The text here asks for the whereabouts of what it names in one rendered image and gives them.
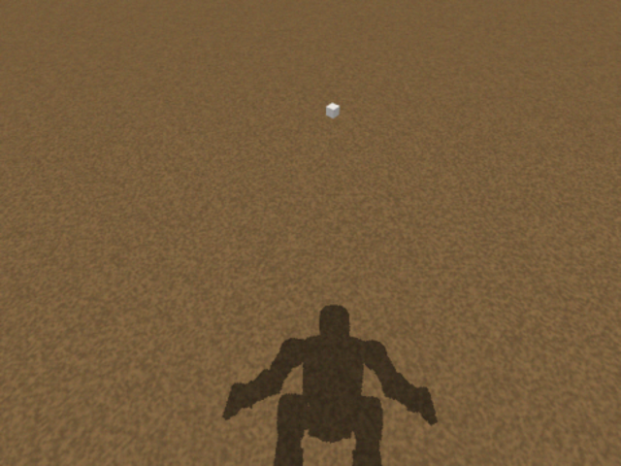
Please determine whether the cube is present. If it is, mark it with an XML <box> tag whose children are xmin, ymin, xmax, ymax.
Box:
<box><xmin>326</xmin><ymin>103</ymin><xmax>340</xmax><ymax>118</ymax></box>

